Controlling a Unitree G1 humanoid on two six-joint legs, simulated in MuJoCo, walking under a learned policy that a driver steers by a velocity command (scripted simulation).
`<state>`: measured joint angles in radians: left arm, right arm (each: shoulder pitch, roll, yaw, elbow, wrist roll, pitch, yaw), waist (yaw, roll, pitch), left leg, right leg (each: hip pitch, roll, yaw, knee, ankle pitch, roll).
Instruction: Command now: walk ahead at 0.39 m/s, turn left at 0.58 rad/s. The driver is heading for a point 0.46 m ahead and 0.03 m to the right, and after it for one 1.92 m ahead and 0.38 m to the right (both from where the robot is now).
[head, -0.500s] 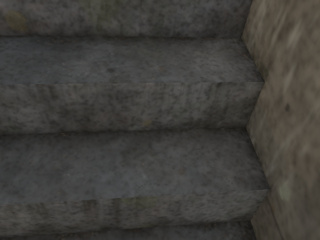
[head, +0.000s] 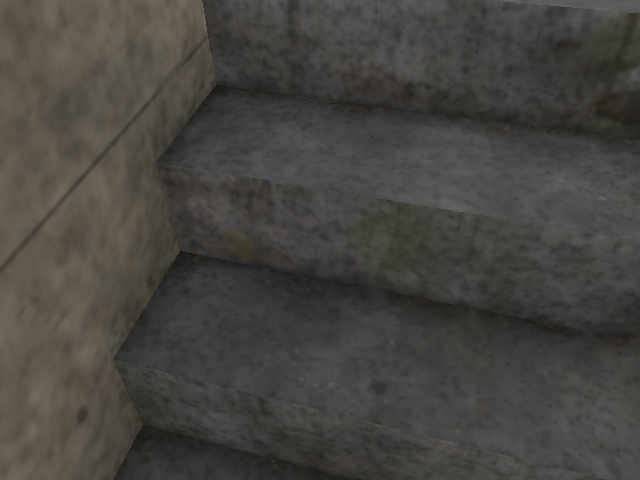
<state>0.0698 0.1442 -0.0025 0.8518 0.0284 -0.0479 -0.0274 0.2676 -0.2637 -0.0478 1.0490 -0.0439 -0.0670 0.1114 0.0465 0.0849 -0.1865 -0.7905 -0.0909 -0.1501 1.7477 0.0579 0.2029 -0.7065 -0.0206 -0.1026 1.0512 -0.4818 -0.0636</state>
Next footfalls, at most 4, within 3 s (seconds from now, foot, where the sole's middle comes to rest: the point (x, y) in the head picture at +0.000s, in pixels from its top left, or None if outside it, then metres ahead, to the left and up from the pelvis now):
0.30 left None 0.35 0.16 -0.50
0.82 right None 0.29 -0.11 -0.50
1.18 left None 0.35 0.14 -0.50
1.58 right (496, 376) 0.54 -0.19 -0.30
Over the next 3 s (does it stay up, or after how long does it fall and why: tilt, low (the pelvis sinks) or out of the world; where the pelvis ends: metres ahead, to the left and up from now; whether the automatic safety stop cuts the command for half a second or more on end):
stays up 1.17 -0.18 0.85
